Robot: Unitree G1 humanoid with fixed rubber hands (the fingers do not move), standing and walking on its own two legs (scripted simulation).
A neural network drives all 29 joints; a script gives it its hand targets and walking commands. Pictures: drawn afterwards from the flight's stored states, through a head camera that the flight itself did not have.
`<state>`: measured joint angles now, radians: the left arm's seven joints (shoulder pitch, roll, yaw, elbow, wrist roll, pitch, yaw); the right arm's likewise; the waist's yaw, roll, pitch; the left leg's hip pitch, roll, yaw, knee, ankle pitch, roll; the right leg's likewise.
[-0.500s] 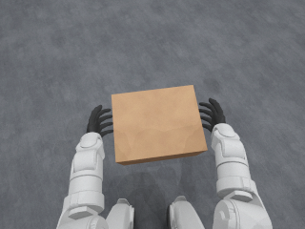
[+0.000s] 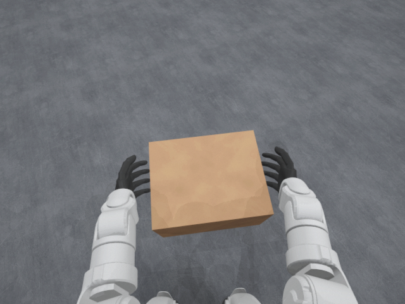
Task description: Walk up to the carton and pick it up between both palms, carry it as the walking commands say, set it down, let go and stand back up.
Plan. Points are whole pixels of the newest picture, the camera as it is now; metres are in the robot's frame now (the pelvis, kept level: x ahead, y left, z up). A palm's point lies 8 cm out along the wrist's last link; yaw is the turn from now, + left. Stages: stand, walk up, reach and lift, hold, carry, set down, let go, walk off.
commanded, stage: reach and lift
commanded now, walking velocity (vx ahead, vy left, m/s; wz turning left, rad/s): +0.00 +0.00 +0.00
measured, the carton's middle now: (206, 185) +0.39 -0.02 -0.09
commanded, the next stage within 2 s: hold in 1.96 s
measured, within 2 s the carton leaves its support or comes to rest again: neither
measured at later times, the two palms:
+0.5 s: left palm (114, 182) +0.33 +0.15 +0.06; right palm (298, 175) +0.34 -0.18 +0.06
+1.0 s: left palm (102, 186) +0.31 +0.16 +0.10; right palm (307, 179) +0.31 -0.18 +0.09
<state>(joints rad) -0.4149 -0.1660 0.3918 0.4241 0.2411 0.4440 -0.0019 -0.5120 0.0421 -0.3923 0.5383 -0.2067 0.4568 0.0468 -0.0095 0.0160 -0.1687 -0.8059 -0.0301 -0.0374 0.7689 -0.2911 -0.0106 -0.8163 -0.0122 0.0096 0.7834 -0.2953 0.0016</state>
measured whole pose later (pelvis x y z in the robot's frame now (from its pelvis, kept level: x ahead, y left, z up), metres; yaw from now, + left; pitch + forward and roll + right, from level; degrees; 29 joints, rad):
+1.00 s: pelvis +0.01 +0.00 +0.04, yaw +0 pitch -3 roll +0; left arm -0.26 -0.15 0.27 0.22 0.24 0.72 -0.02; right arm -0.31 0.06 -0.27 0.30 -0.21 0.72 0.04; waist 0.00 0.02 -0.06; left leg -0.16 -0.02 -0.04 0.39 -0.18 -0.01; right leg -0.17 -0.01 0.01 0.41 -0.19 0.00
